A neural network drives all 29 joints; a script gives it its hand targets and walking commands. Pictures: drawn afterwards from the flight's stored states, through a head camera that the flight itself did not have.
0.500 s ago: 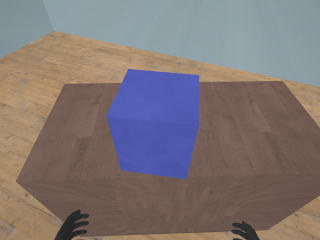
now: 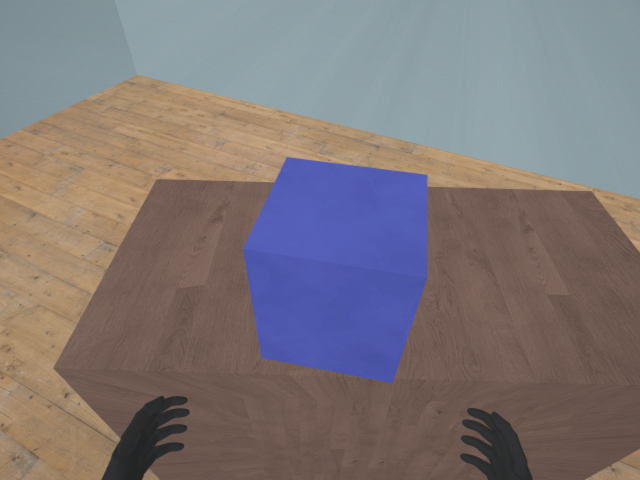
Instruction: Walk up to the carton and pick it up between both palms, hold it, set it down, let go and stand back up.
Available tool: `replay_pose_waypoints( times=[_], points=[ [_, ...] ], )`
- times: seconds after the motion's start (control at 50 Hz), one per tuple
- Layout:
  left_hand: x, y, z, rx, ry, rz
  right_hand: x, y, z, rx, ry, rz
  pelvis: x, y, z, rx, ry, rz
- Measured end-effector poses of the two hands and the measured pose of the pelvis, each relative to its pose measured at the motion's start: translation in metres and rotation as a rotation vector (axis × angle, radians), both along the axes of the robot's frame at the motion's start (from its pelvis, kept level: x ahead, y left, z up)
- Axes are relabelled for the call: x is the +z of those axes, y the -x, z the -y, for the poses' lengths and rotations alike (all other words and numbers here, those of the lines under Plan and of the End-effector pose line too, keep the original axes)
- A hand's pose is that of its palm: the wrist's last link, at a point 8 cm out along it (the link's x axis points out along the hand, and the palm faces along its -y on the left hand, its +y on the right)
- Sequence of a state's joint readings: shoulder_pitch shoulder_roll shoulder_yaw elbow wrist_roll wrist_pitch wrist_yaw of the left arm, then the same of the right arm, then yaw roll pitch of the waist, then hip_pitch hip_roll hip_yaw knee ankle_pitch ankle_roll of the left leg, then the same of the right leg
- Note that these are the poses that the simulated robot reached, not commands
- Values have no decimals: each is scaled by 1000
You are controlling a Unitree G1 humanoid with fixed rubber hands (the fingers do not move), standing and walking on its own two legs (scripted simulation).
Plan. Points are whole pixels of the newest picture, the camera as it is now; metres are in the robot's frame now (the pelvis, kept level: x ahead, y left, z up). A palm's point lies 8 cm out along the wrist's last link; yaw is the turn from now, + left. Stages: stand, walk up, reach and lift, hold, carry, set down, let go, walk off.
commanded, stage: reach and lift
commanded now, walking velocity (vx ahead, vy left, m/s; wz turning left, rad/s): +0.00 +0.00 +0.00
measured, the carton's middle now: (340, 271) +0.43 +0.00 +0.03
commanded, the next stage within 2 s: none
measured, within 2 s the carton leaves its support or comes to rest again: neither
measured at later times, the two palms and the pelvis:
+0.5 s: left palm (120, 435) +0.19 +0.24 +0.03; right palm (500, 443) +0.19 -0.17 +0.03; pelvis +0.01 +0.01 +0.00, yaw +0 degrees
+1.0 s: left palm (137, 347) +0.27 +0.24 +0.07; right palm (509, 373) +0.25 -0.19 +0.07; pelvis +0.00 +0.00 +0.00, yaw +0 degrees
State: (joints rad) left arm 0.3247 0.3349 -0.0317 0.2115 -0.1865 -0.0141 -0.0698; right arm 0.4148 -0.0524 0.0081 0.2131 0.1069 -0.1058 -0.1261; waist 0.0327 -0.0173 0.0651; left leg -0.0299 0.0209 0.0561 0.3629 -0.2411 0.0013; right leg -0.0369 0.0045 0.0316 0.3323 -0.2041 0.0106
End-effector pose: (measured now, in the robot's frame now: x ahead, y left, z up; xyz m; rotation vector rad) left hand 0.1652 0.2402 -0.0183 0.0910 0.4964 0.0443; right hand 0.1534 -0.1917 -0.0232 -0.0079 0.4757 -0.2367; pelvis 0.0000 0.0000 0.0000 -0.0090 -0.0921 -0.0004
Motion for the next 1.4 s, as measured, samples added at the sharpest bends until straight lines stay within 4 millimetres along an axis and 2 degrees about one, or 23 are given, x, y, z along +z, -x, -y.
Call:
replay_pose_waypoints(
  times=[0.14,0.3,0.5,0.64,0.82,1.04,1.24,1.4],
  points=[
    [14,-5,-5,-14,14,59,15,-9,-8,-12,-12,57,0,-6,-2,4,4,2],
    [27,-7,-3,-31,42,128,30,-14,-13,-19,-16,111,0,-9,-6,7,10,-2],
    [44,-24,-3,-31,57,189,49,-35,-19,-7,-33,182,-1,-8,-8,6,13,-6],
    [56,-46,-5,-25,62,194,56,-53,-17,-7,-33,173,-1,-5,-7,7,11,-12],
    [79,-76,0,-38,56,216,76,-75,-11,4,-35,208,0,-2,-5,2,10,-19],
    [96,-110,4,-35,76,208,97,-99,-5,6,-43,231,1,7,0,4,4,-38],
    [127,-144,9,-56,78,239,117,-122,-4,14,-51,255,1,15,1,4,2,-48],
    [138,-169,13,-59,90,226,135,-140,-2,12,-42,269,1,18,1,5,2,-57]
  ],
)
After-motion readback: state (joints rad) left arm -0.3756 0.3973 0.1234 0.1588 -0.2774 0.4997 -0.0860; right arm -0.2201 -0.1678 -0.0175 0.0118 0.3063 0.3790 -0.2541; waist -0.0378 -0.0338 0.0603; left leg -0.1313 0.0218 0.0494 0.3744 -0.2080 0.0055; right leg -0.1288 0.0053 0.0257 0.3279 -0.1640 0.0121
